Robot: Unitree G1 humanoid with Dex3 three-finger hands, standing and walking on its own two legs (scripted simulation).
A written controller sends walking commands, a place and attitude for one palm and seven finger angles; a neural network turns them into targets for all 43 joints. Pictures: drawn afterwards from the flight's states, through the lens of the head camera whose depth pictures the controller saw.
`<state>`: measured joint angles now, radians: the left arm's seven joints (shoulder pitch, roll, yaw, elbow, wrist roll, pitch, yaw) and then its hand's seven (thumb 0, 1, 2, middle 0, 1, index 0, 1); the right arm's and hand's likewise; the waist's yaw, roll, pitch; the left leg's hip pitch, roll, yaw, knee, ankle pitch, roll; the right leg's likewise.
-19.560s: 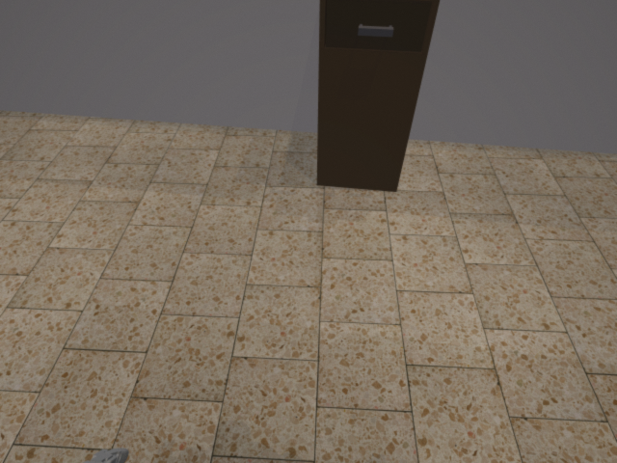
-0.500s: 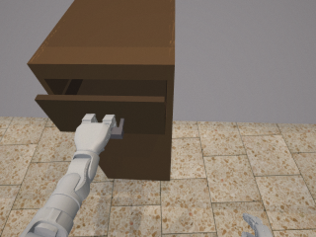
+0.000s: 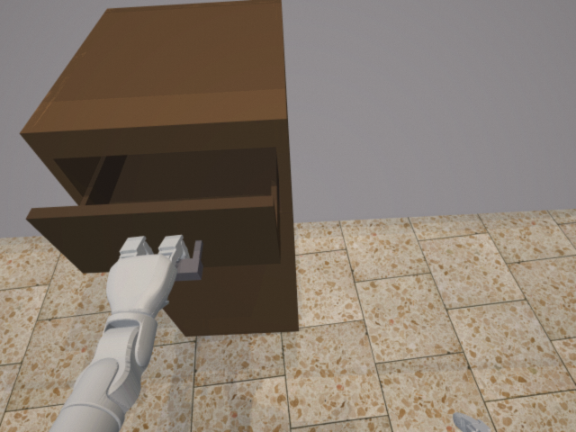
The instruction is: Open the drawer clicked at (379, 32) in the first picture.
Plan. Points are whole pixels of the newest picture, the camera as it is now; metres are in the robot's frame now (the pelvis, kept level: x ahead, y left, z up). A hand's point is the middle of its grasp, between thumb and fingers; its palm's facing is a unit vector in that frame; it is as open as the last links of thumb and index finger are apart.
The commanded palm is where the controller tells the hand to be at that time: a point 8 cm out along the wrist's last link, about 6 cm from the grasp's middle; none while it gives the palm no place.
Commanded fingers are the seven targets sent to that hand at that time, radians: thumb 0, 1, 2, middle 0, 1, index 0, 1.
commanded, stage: pull the drawer open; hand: left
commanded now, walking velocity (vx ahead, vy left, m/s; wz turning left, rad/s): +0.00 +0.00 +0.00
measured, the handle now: (163, 259) +0.37 +0.21 +0.01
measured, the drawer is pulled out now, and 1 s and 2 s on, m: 0.12 0.30 0.30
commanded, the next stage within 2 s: open the thumb to release the handle in 1.08 s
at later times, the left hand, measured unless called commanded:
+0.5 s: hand (145, 375) +0.20 +0.20 -0.01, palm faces -0.02 -0.12 -0.99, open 5.9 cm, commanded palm +0.17 +0.20 +0.05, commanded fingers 0.00 0.90 0.90 -0.40 -1.35 -0.40 -1.35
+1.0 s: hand out of the picture +0.13 +0.20 +0.00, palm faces -0.03 -0.11 -0.99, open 5.8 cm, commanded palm +0.09 +0.20 +0.05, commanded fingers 0.00 0.90 0.90 -0.40 -1.35 -0.40 -1.35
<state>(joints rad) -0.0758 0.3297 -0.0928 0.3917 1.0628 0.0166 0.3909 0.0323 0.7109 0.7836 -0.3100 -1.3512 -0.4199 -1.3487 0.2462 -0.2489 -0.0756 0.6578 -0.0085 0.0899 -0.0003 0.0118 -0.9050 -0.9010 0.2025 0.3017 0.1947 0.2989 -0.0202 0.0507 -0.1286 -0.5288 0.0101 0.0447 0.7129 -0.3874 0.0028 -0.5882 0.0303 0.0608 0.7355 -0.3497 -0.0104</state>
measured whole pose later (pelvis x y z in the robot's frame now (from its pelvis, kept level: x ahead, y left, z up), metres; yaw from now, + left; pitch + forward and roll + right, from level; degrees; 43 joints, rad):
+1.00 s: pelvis +0.00 -0.02 -0.03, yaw +0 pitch +11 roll +2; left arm 0.76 0.37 -0.07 -0.29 1.04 -0.04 0.48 0.06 0.69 0.74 -0.30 -1.34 -0.42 -1.35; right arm 0.15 -0.24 -0.01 0.50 -0.07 0.10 0.09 0.01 -0.90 -0.90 0.20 0.30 0.19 0.30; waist 0.05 0.04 -0.15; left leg -0.62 0.02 0.05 0.92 -0.50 -0.02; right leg -0.70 0.04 0.07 0.98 -0.47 -0.03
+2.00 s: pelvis -0.02 -0.02 -0.02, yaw +2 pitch +10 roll +2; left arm 0.59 0.35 -0.11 -0.18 1.07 -0.05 0.50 0.00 -0.48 0.30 -0.36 -1.24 -0.34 -1.23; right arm 0.13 -0.23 -0.02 0.55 -0.05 0.08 0.04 0.01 -0.90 -0.90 0.20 0.30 0.19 0.30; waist 0.08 0.05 -0.13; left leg -0.61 0.00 0.01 0.89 -0.45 -0.02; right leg -0.66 0.03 0.03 0.93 -0.44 -0.03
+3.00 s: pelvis +0.00 +0.00 +0.01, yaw +2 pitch +2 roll +0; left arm 0.60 0.45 -0.07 -0.52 0.93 0.04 0.19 0.00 -0.49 0.30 -0.39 -1.23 -0.41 -1.23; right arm 0.14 -0.24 0.01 0.52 -0.01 0.08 0.05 0.01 -0.90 -0.90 0.20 0.30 0.20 0.30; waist 0.12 0.11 -0.07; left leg -0.30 0.00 0.00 0.63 -0.36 0.00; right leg -0.33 0.02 0.02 0.63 -0.33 -0.01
